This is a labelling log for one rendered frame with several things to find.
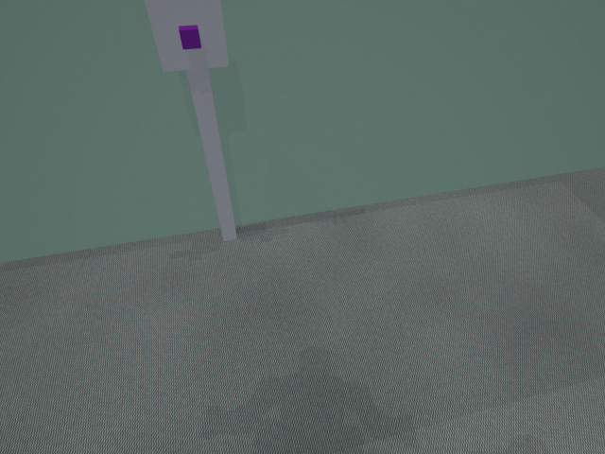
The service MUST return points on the panel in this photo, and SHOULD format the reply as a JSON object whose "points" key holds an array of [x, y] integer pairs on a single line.
{"points": [[165, 17]]}

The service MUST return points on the button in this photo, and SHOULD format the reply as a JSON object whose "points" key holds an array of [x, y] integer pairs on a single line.
{"points": [[189, 37]]}

